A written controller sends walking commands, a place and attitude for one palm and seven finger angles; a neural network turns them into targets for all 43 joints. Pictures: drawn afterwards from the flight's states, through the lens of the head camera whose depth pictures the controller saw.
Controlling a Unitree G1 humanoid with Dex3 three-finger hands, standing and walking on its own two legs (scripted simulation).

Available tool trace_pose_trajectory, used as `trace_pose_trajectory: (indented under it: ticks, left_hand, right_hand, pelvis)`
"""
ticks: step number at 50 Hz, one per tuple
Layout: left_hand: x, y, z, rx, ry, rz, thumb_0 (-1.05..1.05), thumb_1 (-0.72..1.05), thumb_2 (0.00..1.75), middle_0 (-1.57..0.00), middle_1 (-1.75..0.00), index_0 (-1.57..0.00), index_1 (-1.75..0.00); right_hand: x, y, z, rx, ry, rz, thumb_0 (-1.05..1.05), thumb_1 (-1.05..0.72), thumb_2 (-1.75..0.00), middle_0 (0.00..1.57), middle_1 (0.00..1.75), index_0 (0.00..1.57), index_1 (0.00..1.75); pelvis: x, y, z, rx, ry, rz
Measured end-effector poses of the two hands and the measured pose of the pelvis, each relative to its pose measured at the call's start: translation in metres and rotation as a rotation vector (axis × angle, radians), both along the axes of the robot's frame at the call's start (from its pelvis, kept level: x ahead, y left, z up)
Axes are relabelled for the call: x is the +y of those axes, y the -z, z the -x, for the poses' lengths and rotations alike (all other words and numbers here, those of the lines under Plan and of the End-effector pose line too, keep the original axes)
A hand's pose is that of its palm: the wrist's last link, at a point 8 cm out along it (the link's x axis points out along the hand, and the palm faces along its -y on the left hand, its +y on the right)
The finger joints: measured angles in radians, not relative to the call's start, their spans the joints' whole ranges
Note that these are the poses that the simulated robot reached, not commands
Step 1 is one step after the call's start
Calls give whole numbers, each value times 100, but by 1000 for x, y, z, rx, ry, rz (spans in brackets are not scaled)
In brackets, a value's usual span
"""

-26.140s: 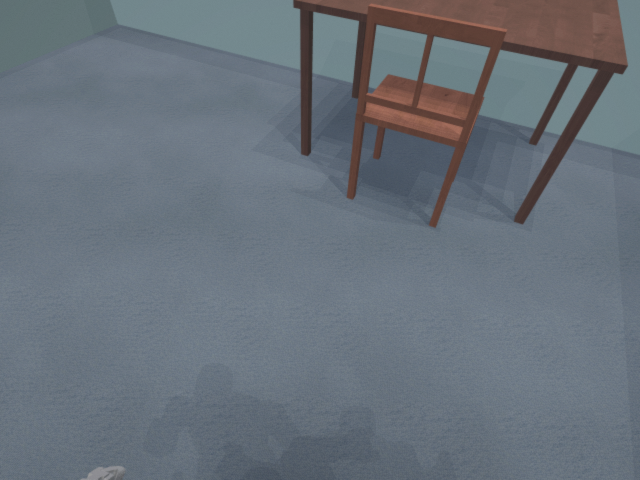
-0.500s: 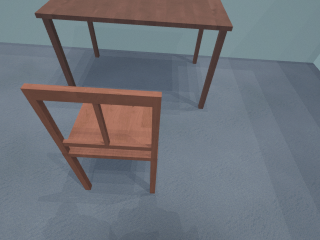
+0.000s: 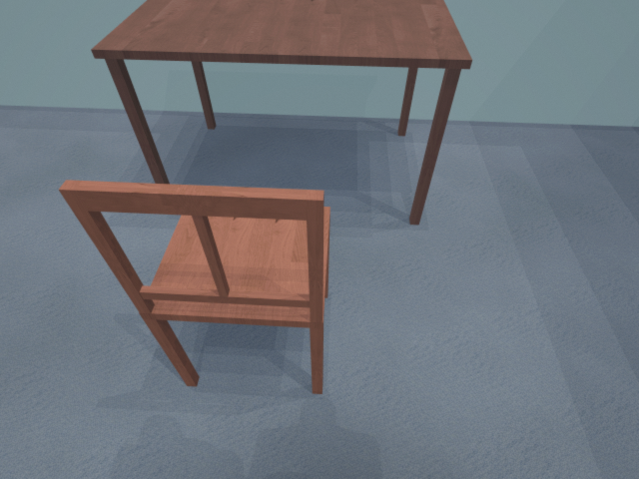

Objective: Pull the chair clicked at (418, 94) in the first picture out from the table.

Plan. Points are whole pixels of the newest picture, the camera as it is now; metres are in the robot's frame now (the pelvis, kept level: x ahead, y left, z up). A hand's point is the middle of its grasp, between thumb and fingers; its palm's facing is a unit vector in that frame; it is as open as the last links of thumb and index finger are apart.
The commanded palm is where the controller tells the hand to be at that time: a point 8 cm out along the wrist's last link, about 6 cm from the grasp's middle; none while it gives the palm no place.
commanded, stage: let the arm hang, fingers relaxed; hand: left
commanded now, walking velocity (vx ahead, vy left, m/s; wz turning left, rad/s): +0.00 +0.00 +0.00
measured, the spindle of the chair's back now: (212, 257) +0.52 +0.25 -0.11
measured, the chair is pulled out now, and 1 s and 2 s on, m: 0.57 0.57 0.57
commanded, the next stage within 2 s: look to check the result in 0.32 s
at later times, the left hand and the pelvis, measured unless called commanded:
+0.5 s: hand out of the picture -0.01 +0.15 -0.17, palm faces +0.05 -0.98 -0.17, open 7.4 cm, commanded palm none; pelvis +0.01 -0.01 +0.00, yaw +0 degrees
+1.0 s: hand out of the picture -0.01 +0.14 -0.17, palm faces +0.05 -0.98 -0.17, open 7.4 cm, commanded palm none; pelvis +0.01 -0.01 +0.00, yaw +0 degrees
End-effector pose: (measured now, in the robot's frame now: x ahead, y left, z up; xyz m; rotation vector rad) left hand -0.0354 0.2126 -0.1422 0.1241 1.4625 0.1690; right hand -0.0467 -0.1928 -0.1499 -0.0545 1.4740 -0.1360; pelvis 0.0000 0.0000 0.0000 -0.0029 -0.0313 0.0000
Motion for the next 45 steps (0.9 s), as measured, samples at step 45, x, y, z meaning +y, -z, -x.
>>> trace_pose_trajectory:
  ticks: [45]
  left_hand:
    - [-19,1,-21,-36,-1,18,0,91,90,-20,-30,-19,-30]
  right_hand:
    - [-6,-1,-12,-14,9,5,0,-91,-90,20,30,20,30]
  pelvis:
    - [-10,-1,-6,0,2,-4]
